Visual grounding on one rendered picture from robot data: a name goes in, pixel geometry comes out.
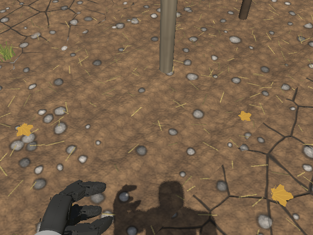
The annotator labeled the left robot hand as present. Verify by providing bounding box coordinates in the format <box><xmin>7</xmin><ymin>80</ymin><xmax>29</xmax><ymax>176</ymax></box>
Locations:
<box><xmin>39</xmin><ymin>179</ymin><xmax>113</xmax><ymax>235</ymax></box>

